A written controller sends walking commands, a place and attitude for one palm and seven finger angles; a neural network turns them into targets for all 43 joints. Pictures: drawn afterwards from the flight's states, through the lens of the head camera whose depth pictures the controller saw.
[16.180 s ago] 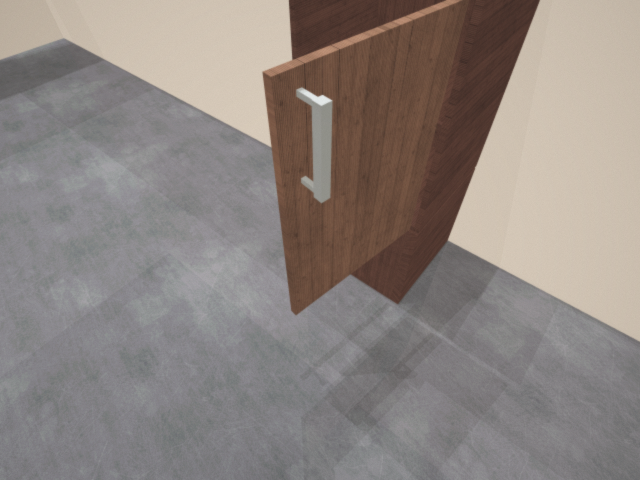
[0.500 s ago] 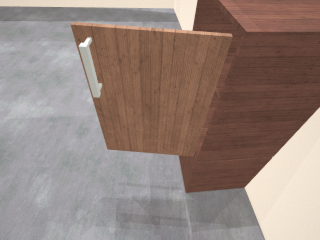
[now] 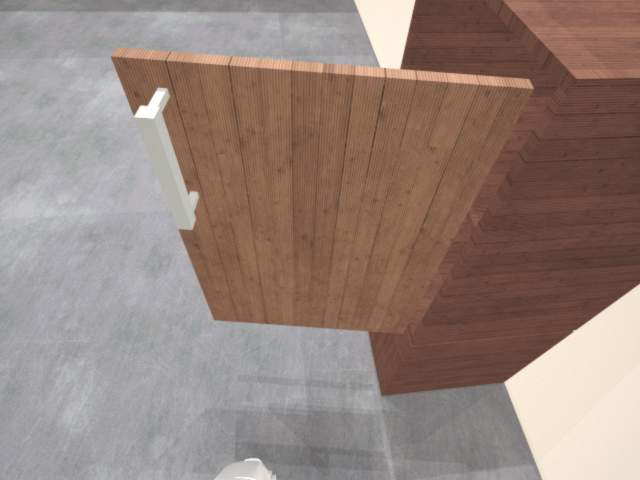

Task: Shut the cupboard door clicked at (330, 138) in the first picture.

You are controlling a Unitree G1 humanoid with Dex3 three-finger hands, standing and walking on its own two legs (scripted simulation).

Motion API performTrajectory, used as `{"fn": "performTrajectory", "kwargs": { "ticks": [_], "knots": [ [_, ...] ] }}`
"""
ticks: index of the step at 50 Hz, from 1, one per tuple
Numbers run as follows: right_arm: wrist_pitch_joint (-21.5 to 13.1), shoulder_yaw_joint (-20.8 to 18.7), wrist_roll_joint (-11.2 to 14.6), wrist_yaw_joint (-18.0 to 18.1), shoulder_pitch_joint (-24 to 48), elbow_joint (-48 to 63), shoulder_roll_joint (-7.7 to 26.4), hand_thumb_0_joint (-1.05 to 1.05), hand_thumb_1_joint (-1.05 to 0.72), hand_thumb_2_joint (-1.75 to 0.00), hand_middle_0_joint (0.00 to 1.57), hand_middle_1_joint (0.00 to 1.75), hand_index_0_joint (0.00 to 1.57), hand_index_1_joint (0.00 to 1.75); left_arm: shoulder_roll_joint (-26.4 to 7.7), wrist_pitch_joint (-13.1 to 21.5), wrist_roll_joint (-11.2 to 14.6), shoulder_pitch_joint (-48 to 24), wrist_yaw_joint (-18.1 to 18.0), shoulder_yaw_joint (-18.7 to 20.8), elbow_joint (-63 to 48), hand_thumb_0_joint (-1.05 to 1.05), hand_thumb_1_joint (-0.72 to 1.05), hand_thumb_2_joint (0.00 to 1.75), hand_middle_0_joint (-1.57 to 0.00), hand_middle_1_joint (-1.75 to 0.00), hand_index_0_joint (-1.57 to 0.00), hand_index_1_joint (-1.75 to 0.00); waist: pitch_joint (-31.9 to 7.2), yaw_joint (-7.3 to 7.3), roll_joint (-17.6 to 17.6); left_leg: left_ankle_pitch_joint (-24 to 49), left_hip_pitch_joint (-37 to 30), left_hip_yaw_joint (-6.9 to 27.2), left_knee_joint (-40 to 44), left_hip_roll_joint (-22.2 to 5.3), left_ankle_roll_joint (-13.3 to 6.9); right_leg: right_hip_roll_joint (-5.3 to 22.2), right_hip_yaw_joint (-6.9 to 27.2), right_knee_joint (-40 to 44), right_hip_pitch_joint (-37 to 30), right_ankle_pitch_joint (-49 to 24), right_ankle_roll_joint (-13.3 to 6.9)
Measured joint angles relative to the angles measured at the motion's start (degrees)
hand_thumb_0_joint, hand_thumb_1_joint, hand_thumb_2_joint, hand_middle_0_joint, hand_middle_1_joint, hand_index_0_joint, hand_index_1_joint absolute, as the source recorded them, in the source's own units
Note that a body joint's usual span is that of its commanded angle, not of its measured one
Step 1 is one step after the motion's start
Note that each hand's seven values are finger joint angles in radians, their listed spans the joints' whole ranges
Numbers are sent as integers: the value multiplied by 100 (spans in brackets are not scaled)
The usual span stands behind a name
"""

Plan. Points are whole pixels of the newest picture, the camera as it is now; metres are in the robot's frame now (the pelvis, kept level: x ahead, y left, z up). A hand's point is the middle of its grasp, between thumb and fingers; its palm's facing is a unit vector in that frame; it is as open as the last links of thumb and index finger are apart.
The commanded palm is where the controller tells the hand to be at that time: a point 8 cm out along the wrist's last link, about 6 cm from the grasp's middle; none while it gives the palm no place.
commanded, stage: come to a stop and stand still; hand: left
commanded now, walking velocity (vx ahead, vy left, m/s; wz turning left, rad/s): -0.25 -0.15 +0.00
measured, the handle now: (174, 165) +0.42 +0.22 +0.15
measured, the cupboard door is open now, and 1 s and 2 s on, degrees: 80 80 80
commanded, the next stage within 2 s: look again from close up in 0.84 s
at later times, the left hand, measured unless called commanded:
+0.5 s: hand out of the picture +0.04 +0.16 -0.16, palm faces +0.04 -0.97 -0.25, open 7.4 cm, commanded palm none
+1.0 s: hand out of the picture -0.06 +0.13 -0.16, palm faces +0.05 -0.98 -0.18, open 7.4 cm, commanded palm none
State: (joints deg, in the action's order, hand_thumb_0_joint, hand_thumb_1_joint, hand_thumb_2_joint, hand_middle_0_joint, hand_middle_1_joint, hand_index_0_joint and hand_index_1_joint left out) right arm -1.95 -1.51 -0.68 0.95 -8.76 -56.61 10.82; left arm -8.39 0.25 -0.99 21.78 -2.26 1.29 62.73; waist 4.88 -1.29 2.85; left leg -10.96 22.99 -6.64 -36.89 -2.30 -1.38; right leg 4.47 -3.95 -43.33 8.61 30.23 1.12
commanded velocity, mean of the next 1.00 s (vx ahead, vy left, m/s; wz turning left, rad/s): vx -0.02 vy -0.02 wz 0.00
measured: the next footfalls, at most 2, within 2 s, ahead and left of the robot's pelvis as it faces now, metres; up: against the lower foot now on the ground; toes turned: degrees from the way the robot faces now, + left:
right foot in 0.30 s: -0.01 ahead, -0.13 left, +0.00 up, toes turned -1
left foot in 0.50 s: +0.04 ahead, +0.07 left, +0.00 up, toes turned +4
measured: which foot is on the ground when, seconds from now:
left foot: down 0.00-0.28, up 0.30-0.48, down 0.50-1.00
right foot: up 0.00-0.28, down 0.30-1.00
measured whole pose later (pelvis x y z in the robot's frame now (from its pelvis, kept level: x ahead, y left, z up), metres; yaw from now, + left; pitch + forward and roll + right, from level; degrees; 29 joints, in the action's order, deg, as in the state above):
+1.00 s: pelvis -0.05 -0.04 +0.02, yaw +1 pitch -1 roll +0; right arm 0.9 -0.2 -1.3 0.6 -20.3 -61.1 8.0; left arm -9.2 0.0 -1.0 20.2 -1.6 0.2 60.3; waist 0.0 0.6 0.7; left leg -11.0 17.0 -4.0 -28.5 -0.4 -1.5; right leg -0.8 -1.9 -29.3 14.3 14.4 -1.6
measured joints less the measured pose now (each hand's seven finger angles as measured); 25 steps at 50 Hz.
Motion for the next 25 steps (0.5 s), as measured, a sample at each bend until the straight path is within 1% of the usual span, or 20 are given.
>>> {"fn": "performTrajectory", "kwargs": {
  "ticks": [2, 3, 4, 6, 9, 12, 13, 14, 15, 16, 17, 18, 19, 20, 21, 22, 24, 25],
  "knots": [
    [-5, 41, 27, 50, 86, 100, -110, 1, -93, -90, 20, 29, 20, 30, -136, -136, 30, -178, -50, 35, -67, 0, 91, 90, -20, -30, -20, -30, 67, 21, 140, -314, -73, -37, -5, 36, -38, -135, 297, -1196, 525, 351, -60],
    [10, 61, 22, 76, 116, 128, -148, 1, -92, -90, 20, 29, 20, 30, -186, -177, 35, -301, -77, 59, -127, 0, 91, 90, -20, -30, -20, -30, 86, 25, 142, -307, -97, -15, 62, 27, -34, -212, 339, -1541, 743, 391, -69],
    [38, 74, 8, 97, 147, 142, -178, 1, -92, -90, 20, 29, 20, 30, -222, -203, 34, -439, -92, 82, -201, 0, 91, 90, -20, -30, -20, -30, 108, 21, 118, -225, -120, 15, 164, 11, 11, -262, 339, -1738, 931, 336, -65],
    [121, 90, -23, 118, 215, 152, -221, 0, -92, -90, 20, 29, 20, 30, -267, -224, 28, -706, -84, 123, -394, 0, 91, 90, -20, -30, -20, -29, 148, 2, 35, -54, -138, 67, 364, -16, 12, -316, 323, -1859, 1233, 136, -45],
    [231, 78, -64, 110, 292, 162, -265, 0, -91, -90, 20, 30, 20, 30, -288, -217, 13, -993, -38, 164, -695, 0, 91, 90, -20, -30, -20, -29, 159, -7, -134, 133, -113, 131, 558, -81, 30, -350, 275, -1539, 1433, -22, -37],
    [296, 11, -91, 77, 292, 209, -267, 0, -91, -90, 20, 30, 20, 30, -268, -211, -11, -1146, 4, 182, -886, 0, 91, 90, -20, -30, -20, -29, 98, 36, -300, 251, -47, 176, 625, -127, 87, -336, 195, -916, 1342, -173, -53],
    [313, -9, -98, 64, 273, 227, -251, 0, -91, -90, 20, 30, 20, 30, -252, -194, -17, -1164, 17, 181, -932, 0, 91, 90, -20, -30, -19, -29, 68, 50, -355, 270, -10, 193, 604, -140, 113, -332, 162, -572, 1226, -297, -64],
    [324, -24, -67, 47, 243, 224, -232, 0, -91, -90, 20, 30, 20, 30, -253, -141, -9, -1129, 7, 147, -976, 0, 91, 90, -20, -30, -19, -29, 3, 12, -371, 253, 46, 164, 520, -156, 156, -321, 188, 52, 1041, -653, -74],
    [356, -42, -38, 4, 189, 269, -251, 0, -91, -90, 20, 30, 20, 30, -310, -89, -32, -1018, 1, 115, -1074, 0, 91, 90, -20, -30, -20, -29, -131, -30, -231, -51, 217, 66, 250, -80, 185, -222, 393, 643, 942, -907, -151],
    [382, -70, -43, -46, 179, 323, -183, 0, -91, -90, 20, 30, 20, 30, -261, -43, -56, -981, -21, 99, -1079, 0, 91, 90, -20, -30, -20, -29, -151, -37, -327, -483, 383, 192, -190, -94, 171, -289, 435, 559, 1036, -967, -186],
    [398, -112, -58, -77, 157, 374, -76, 0, -91, -90, 20, 30, 20, 30, -163, -7, -72, -966, -29, 48, -1038, 0, 91, 90, -20, -30, -19, -29, -113, 38, -546, -775, 466, 389, -592, -114, 160, -394, 360, 429, 1024, -964, -194],
    [407, -167, -59, -100, 95, 415, 19, 0, -91, -90, 20, 30, 20, 30, -71, 7, -93, -927, -13, -20, -1008, 0, 91, 90, -20, -30, -20, -29, -111, 131, -750, -969, 483, 503, -878, -104, 152, -463, 266, 390, 953, -956, -191],
    [423, -205, -48, -114, 8, 441, 85, 0, -91, -90, 20, 30, 20, 30, -1, 21, -106, -861, 5, -63, -1003, 0, 91, 90, -20, -30, -20, -29, -159, 204, -877, -1084, 478, 542, -1130, -59, 147, -492, 201, 386, 889, -949, -183],
    [446, -219, -31, -117, -87, 450, 112, 0, -91, -90, 20, 30, 20, 30, 38, 38, -107, -792, 4, -76, -1007, 0, 91, 90, -20, -30, -20, -29, -225, 255, -917, -1149, 445, 530, -1338, -1, 134, -495, 163, 385, 836, -940, -177],
    [466, -215, -13, -111, -191, 450, 104, 0, -91, -90, 20, 30, 20, 30, 46, 40, -107, -739, -10, -71, -1015, 0, 91, 90, -20, -30, -20, -29, -297, 291, -887, -1194, 364, 489, -1425, 48, 120, -482, 137, 384, 789, -930, -176],
    [477, -201, 0, -104, -298, 446, 75, 0, -91, -90, 20, 30, 20, 30, 32, 25, -109, -708, -27, -57, -1024, 0, 91, 90, -20, -30, -20, -30, -362, 317, -816, -1191, 223, 430, -1336, 78, 115, -467, 110, 382, 748, -919, -182],
    [454, -152, -2, -98, -516, 439, 6, 0, -91, -90, 20, 30, 20, 30, -27, -30, -100, -685, -42, -44, -1055, 0, 91, 90, -20, -30, -20, -30, -479, 354, -659, -979, -203, 330, -670, 105, 117, -454, 46, 320, 735, -880, -190],
    [422, -127, -17, -93, -597, 411, -35, 0, -91, -90, 20, 29, 20, 30, -64, -64, -88, -711, -42, -42, -1058, 0, 91, 90, -20, -30, -20, -30, -503, 375, -563, -863, -318, 321, -417, 136, 59, -431, 21, 246, 769, -848, -185]
  ]
}}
